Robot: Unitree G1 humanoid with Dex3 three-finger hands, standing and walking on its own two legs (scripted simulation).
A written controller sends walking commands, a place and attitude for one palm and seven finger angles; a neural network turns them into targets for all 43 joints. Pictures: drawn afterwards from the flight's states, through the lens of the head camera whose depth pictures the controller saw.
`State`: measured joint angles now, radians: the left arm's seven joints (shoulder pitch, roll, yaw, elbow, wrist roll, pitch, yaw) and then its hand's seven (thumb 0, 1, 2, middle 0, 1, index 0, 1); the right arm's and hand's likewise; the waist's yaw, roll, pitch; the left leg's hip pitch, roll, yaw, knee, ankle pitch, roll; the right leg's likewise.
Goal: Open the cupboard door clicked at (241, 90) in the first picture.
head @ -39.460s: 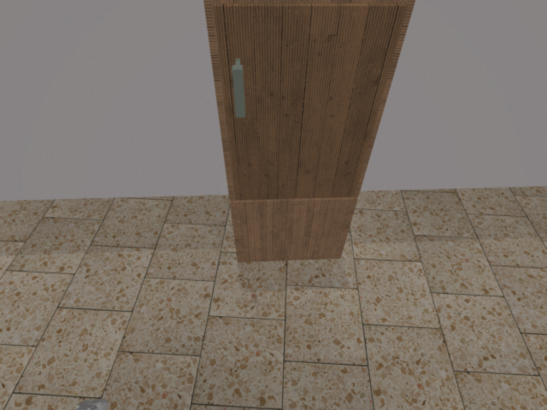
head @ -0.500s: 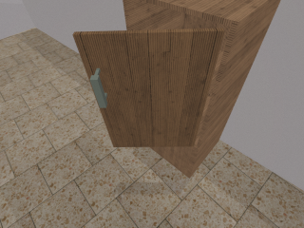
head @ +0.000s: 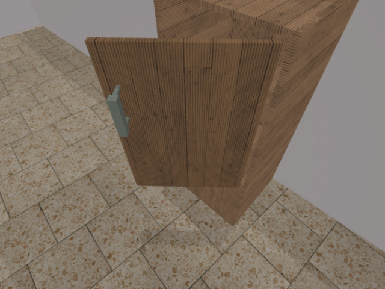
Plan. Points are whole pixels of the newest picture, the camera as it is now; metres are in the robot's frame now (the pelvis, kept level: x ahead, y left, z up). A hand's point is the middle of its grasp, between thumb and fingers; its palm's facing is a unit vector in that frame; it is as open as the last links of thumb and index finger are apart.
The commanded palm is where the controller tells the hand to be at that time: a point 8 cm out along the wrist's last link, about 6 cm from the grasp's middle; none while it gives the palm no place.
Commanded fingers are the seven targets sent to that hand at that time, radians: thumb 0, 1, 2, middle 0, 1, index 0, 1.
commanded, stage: look again from close up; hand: left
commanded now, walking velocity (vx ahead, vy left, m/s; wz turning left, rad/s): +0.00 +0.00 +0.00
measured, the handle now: (120, 111) +0.50 +0.22 +0.07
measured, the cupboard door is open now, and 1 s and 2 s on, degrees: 42 42 42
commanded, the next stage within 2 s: raise the hand with hooked fingers in 0.58 s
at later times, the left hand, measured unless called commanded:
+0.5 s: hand out of the picture +0.01 +0.18 -0.17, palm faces +0.03 -0.98 -0.22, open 7.3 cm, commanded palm none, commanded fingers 0.00 0.90 0.90 -0.20 -0.30 -0.20 -0.30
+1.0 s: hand (103, 267) +0.16 +0.18 -0.01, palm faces +0.03 -1.00 -0.04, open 8.0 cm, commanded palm +0.11 +0.25 -0.04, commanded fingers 0.00 0.50 0.73 -0.23 -0.56 -0.23 -0.56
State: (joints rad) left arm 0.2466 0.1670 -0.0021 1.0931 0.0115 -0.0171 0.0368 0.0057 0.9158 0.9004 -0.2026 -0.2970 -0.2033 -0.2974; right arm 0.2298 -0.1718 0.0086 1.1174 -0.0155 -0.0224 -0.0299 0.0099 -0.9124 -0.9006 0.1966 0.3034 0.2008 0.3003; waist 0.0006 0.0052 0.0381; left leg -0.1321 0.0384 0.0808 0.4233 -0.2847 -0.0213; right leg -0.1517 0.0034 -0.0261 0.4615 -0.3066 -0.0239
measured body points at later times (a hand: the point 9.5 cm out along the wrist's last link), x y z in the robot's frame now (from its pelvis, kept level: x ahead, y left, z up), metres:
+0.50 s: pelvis -0.01 +0.00 +0.00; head +0.01 -0.01 +0.45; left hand +0.01 +0.23 -0.15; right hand +0.00 -0.23 -0.16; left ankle -0.04 +0.13 -0.74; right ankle -0.04 -0.10 -0.74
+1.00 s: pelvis -0.06 +0.00 -0.06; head -0.03 +0.00 +0.39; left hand +0.16 +0.24 -0.01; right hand +0.16 -0.26 -0.11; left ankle -0.04 +0.13 -0.74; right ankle -0.04 -0.10 -0.74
